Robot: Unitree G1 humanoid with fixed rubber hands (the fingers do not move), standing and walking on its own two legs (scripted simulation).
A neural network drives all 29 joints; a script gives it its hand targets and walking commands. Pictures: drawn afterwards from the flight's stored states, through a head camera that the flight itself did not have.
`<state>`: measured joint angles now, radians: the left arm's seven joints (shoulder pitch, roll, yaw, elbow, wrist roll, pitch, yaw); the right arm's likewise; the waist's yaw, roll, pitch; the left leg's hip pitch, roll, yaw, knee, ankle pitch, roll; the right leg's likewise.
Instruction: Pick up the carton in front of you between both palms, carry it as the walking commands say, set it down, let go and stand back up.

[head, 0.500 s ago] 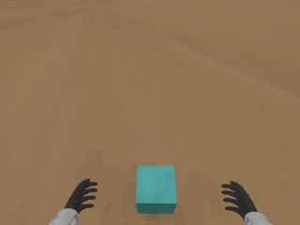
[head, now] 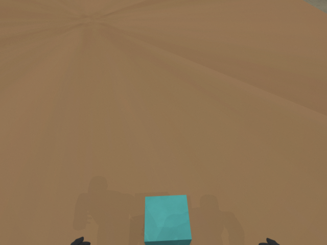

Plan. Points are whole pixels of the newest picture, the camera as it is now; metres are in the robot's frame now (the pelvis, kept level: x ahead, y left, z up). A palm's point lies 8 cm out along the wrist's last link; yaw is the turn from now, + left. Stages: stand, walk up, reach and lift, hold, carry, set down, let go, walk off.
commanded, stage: stand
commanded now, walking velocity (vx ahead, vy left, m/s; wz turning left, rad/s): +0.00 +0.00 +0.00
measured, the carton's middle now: (166, 224) +0.34 +0.02 -0.64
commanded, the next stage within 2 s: none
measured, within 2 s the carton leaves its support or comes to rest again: neither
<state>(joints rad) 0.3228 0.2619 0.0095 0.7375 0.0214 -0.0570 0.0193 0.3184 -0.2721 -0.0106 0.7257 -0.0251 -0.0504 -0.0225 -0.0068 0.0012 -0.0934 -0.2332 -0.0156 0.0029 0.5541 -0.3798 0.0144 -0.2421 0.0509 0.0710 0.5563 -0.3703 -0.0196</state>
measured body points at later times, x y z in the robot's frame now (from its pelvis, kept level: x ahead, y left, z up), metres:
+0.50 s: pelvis +0.00 +0.00 +0.00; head +0.00 +0.00 +0.45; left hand +0.04 +0.26 -0.14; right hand +0.02 -0.26 -0.14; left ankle -0.06 +0.11 -0.73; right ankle -0.05 -0.11 -0.73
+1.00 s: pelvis -0.02 +0.01 +0.01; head -0.02 +0.01 +0.46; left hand -0.04 +0.23 -0.15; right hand -0.06 -0.22 -0.15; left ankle -0.06 +0.11 -0.73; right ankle -0.05 -0.11 -0.73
